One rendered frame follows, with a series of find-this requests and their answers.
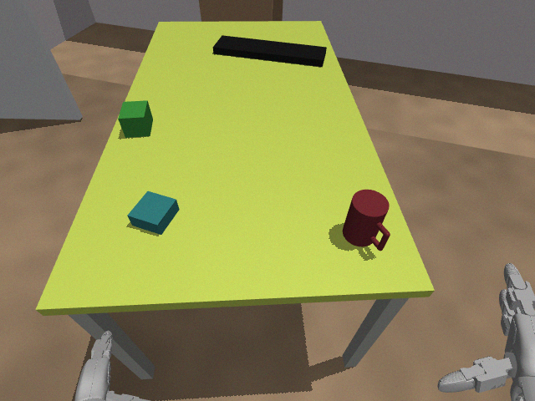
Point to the right robot hand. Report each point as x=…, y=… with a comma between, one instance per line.
x=518, y=323

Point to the table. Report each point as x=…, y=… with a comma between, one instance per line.
x=264, y=159

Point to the right robot arm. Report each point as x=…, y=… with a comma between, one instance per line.
x=523, y=389

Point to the left robot hand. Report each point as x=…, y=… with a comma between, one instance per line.
x=94, y=380

